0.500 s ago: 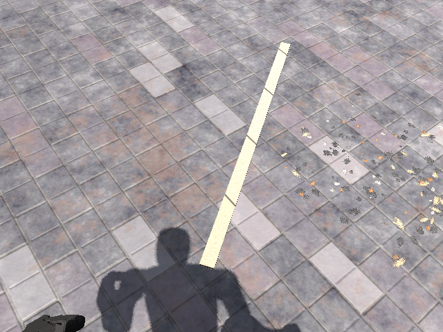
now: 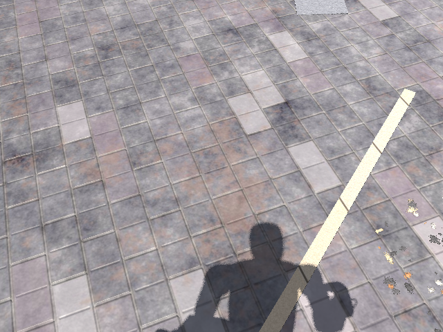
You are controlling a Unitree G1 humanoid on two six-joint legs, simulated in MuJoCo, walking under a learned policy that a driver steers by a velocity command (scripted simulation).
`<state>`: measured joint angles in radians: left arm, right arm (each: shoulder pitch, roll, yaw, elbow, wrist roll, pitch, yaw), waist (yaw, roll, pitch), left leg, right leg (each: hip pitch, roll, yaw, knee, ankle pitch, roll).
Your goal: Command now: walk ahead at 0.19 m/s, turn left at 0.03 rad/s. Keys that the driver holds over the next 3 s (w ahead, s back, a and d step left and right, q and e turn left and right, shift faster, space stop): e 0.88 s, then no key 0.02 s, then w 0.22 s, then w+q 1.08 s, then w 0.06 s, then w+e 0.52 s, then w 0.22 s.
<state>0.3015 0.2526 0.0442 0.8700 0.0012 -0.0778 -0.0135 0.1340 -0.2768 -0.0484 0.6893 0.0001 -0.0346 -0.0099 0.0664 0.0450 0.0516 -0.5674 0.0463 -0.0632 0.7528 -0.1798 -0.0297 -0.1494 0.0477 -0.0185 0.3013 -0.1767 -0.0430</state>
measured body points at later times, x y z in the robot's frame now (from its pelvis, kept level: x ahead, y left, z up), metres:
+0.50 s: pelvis +0.07 -0.01 -0.02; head +0.09 -0.03 +0.43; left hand +0.25 +0.25 -0.12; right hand +0.16 -0.31 -0.13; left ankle +0.15 +0.13 -0.75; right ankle +0.06 -0.11 -0.75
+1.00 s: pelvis +0.10 -0.01 -0.01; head +0.12 -0.02 +0.44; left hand +0.37 +0.17 -0.11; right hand +0.09 -0.33 -0.11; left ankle +0.16 +0.10 -0.75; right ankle +0.06 -0.11 -0.75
